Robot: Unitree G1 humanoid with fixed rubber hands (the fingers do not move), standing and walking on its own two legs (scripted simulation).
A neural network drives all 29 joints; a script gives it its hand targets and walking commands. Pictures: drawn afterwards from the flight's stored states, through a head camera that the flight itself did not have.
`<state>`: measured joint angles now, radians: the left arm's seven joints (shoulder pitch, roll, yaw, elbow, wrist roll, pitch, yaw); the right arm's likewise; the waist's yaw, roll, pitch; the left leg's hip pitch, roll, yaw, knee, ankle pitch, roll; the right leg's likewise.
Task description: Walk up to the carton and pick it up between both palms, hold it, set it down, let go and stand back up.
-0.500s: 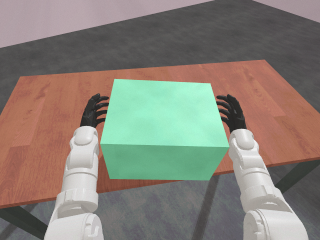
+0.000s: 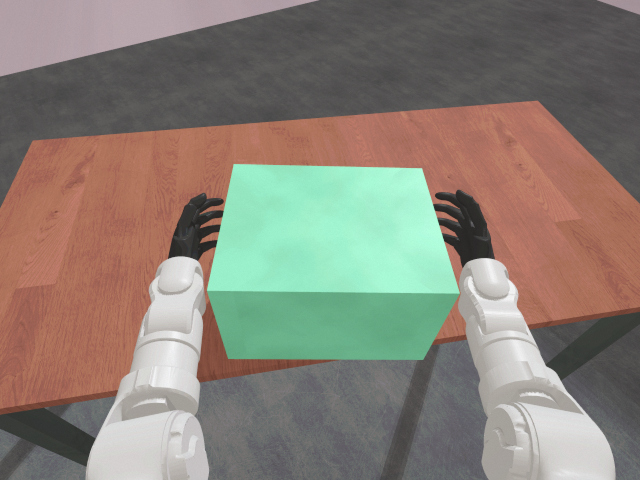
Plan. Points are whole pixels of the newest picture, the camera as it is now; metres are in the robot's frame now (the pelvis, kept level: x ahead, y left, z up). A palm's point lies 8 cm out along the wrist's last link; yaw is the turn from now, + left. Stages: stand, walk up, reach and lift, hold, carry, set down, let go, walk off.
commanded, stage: set down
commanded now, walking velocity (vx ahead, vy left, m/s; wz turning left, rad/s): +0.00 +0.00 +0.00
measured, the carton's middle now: (327, 261) +0.41 +0.02 +0.01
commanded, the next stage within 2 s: none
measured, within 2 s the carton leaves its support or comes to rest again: rests again in 0.34 s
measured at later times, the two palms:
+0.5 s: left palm (191, 267) +0.38 +0.21 +0.04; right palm (468, 261) +0.39 -0.16 +0.06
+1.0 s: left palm (191, 270) +0.37 +0.21 +0.04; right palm (468, 266) +0.39 -0.17 +0.05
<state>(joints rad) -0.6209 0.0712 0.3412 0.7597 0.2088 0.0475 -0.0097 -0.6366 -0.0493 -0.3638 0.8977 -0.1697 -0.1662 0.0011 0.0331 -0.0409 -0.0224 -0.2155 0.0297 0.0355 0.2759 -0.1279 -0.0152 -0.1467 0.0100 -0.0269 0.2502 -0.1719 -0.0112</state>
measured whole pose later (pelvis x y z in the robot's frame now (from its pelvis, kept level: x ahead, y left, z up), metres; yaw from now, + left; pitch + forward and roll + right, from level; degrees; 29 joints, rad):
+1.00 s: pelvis +0.00 +0.00 +0.00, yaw -1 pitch +7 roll +0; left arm -0.64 0.07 0.39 0.96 0.21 -0.20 0.00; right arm -0.63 -0.03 -0.44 0.96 -0.24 -0.31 0.01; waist 0.04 -0.03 -0.04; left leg -0.29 0.03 0.06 0.29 -0.12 -0.01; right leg -0.24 0.01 -0.03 0.28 -0.17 -0.01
